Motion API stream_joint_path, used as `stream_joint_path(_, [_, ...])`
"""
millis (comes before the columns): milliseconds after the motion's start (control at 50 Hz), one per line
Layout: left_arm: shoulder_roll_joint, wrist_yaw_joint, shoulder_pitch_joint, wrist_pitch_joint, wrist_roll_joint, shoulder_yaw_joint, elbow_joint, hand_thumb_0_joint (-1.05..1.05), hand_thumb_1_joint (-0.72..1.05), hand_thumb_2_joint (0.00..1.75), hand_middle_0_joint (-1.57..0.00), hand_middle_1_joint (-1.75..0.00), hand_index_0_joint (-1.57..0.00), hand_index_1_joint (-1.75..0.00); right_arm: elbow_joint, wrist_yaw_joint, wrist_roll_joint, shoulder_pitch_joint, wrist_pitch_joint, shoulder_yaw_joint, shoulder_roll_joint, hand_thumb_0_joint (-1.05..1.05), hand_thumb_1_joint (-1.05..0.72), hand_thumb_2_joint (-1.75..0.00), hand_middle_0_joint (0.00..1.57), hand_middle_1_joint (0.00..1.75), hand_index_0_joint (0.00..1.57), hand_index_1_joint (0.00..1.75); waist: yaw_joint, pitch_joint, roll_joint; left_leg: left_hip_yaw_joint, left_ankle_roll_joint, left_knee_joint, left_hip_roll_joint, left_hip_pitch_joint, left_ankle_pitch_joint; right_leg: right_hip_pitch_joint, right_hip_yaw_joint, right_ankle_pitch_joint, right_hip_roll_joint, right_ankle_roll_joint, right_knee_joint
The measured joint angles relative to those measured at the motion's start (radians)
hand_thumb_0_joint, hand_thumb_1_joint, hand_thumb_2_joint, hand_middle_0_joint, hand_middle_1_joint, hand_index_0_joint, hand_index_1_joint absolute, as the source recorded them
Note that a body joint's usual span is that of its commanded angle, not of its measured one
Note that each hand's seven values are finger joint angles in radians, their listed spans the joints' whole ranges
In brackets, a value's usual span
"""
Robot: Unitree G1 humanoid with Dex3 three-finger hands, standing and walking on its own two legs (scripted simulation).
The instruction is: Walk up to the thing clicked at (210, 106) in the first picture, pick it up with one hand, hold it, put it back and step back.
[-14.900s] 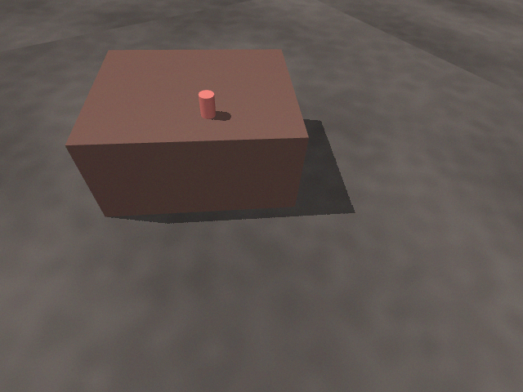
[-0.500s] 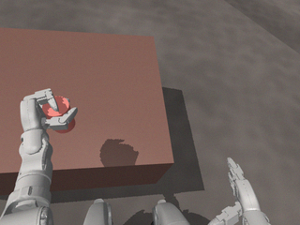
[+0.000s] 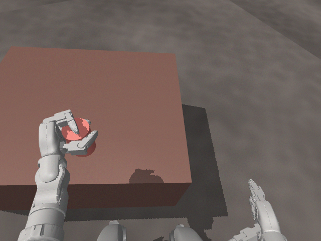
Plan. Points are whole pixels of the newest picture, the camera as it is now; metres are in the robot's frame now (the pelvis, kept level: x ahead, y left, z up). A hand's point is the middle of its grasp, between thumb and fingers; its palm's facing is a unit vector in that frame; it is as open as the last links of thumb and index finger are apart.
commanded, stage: lift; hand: left
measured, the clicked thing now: (80, 138) +0.37 +0.18 +0.01
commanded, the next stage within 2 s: hold in 0.18 s
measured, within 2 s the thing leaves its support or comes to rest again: neither
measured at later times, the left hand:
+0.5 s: hand (76, 135) +0.35 +0.17 +0.06, palm faces +0.21 -0.98 +0.00, open 5.5 cm
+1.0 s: hand (74, 138) +0.33 +0.17 +0.08, palm faces +0.21 -0.98 +0.00, open 5.5 cm
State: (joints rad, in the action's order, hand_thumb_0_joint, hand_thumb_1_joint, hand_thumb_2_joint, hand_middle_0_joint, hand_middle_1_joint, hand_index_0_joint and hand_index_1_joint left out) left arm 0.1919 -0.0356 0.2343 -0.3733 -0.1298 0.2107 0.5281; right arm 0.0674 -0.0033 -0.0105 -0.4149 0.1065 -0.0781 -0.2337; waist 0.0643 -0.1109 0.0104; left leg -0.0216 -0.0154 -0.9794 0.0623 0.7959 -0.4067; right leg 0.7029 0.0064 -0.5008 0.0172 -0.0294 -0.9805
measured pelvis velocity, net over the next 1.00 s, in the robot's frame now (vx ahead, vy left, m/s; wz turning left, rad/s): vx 0.01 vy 0.00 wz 0.00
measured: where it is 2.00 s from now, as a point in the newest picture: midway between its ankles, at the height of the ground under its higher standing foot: outside the picture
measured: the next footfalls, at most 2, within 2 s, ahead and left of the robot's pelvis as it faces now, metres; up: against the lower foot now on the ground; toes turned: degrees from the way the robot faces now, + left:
none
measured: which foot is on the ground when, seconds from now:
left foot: down 0.00-1.00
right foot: down 0.00-1.00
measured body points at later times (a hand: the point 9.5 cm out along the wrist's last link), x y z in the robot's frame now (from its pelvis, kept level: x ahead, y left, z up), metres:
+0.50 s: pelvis +0.01 +0.00 +0.01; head +0.05 +0.01 +0.46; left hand +0.33 +0.23 +0.07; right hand +0.16 -0.26 -0.02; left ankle +0.04 +0.13 -0.68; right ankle -0.01 -0.14 -0.68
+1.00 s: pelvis +0.01 +0.00 +0.02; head +0.04 +0.00 +0.47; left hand +0.31 +0.22 +0.08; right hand +0.17 -0.26 -0.02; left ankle +0.04 +0.13 -0.68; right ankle -0.01 -0.14 -0.68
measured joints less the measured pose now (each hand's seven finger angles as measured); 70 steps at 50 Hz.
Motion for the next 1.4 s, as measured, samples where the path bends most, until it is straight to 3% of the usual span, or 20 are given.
stream_joint_path(840, [-0.05,-0.025,-0.172,0.103,-0.012,-0.052,-0.23,-0.01,-0.14,0.95,-0.76,-0.97,-1.35,-1.4,0.103,-0.022,0.012,0.019,-0.029,-0.012,0.009,-0.01,0.52,-0.05,0.05,0.05,0.05,0.05,-0.034,0.016,-0.01,-0.009,-0.003,0.099,-0.006,-0.148,0.022,-0.142,0.005,0.023,0.005,0.002,0.095])
stream_joint_path(1400, [-0.054,-0.03,-0.164,0.116,-0.008,-0.053,-0.22,-0.01,-0.13,0.95,-0.76,-0.97,-1.35,-1.4,0.158,-0.027,0.015,0.033,-0.052,-0.021,0.01,-0.01,0.52,-0.05,0.05,0.05,0.05,0.05,-0.036,0.029,-0.008,-0.013,-0.001,0.133,-0.009,-0.184,0.041,-0.176,0.007,0.042,0.007,0.001,0.127])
